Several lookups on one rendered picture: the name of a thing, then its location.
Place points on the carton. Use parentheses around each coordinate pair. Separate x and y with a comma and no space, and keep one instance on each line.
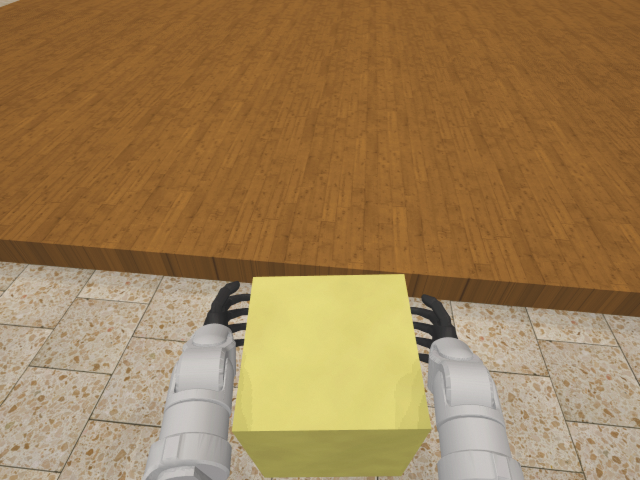
(330,382)

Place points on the robot right hand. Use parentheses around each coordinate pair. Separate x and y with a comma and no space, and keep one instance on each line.
(440,319)

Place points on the robot right forearm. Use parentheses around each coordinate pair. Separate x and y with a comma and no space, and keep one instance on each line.
(469,418)

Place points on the robot left hand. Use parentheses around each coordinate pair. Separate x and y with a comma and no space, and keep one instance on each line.
(218,313)

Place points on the robot left forearm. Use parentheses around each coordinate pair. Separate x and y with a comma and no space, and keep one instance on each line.
(193,441)

